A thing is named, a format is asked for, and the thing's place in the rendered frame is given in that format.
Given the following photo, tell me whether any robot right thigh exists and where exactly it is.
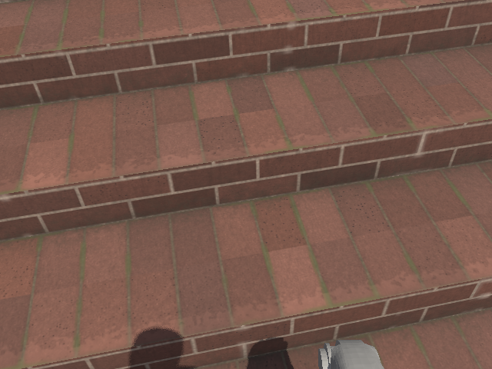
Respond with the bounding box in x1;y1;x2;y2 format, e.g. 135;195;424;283
318;340;384;369

